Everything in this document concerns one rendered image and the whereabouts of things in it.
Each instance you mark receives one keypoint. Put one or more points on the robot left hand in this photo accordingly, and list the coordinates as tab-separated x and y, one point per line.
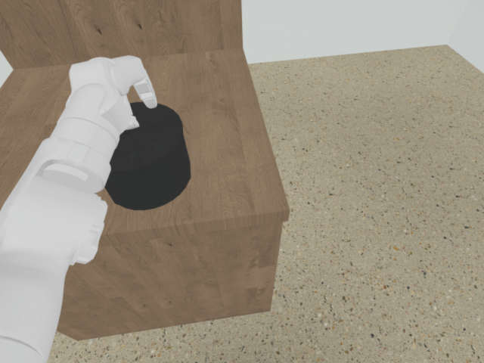
138	77

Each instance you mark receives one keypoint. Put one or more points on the pot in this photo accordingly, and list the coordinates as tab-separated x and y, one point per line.
153	187

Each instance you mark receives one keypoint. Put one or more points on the lid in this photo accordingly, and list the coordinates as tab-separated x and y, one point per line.
159	134

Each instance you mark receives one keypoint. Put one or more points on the robot left upper arm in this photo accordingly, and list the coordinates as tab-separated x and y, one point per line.
53	226

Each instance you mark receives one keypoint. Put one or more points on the knob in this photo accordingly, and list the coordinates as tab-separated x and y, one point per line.
130	131

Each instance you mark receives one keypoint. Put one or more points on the left robot forearm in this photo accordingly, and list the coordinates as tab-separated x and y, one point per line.
80	148

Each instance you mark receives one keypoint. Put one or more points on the table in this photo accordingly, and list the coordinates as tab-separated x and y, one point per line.
210	253

